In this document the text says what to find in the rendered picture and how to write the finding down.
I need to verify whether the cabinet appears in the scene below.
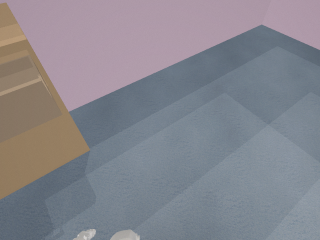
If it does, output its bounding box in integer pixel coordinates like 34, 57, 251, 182
0, 2, 90, 200

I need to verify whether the robot left thigh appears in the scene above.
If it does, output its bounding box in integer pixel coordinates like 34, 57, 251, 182
110, 230, 140, 240

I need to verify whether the left robot hand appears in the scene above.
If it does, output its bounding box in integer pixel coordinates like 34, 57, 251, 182
73, 229, 96, 240

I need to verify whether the drawer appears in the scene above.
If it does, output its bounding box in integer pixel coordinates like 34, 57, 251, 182
0, 55, 63, 143

